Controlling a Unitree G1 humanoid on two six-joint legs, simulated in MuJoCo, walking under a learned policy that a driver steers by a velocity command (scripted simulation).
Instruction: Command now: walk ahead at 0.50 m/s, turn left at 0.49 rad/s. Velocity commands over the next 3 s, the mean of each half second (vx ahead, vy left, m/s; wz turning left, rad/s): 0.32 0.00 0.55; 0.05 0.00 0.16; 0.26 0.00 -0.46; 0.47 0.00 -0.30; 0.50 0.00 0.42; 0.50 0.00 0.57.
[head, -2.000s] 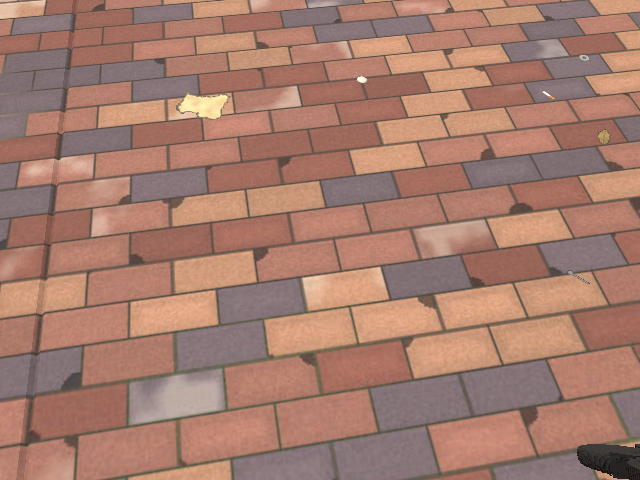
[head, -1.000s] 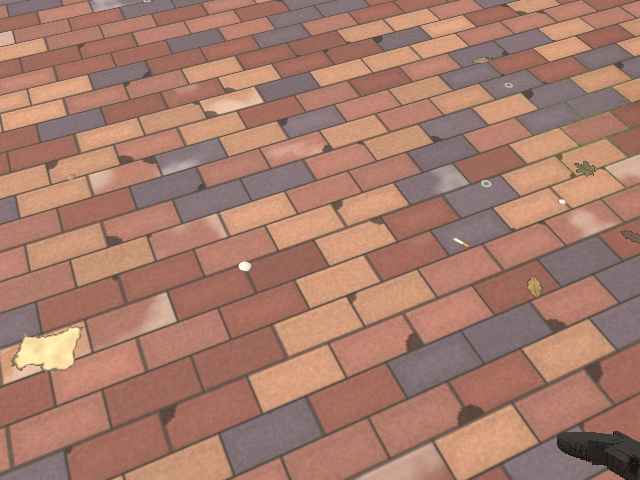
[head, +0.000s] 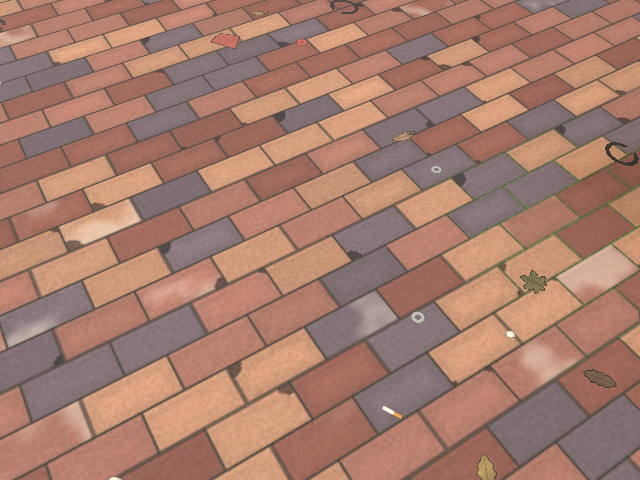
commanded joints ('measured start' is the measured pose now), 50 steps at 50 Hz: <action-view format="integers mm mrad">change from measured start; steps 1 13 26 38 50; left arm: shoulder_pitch -49 -178 -178 -231 -178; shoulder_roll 186 62 100 130 106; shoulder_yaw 38 -12 9 5 4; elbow -73 -181 -218 -145 -103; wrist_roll -2 29 25 7 -2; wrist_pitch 1 -52 -19 30 39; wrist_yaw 23 -6 -4 -11 -22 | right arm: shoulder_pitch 312 122 267 154 114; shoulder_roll -236 -211 -232 -109 -180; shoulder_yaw -99 -78 -74 -33 -57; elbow -10 -74 -68 -76 -58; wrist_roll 4 -6 4 -18 -34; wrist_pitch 0 1 73 89 52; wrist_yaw -21 -82 -100 -89 -113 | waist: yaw -221 -43 -60 -55 -57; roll -44 35 -154 -172 144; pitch -196 -63 -240 -143 9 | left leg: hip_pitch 508 245 -62 289 326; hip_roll -42 45 -62 -14 221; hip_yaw -63 -235 -217 -72 -237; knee -66 -282 690 47 -243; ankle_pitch -18 561 -518 -230 -72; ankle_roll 107 158 -147 -120 57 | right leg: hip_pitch -229 -610 -94 -358 -553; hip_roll -205 -21 -378 -233 -13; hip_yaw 27 248 732 418 226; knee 577 484 61 -5 347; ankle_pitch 1045 303 611 390 172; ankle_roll -50 85 -253 -235 -9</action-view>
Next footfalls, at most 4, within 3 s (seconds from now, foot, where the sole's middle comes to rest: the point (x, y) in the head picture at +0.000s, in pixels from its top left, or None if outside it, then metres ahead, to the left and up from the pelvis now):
0.02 left None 0.18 0.09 -0.76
0.44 right None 0.44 -0.05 -0.76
0.82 left None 0.29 0.15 -0.76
1.20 right None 0.41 -0.06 -0.76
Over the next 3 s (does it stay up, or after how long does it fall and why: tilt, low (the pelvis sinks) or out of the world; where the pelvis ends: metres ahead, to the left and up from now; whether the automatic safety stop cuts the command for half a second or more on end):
stays up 1.24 0.13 0.03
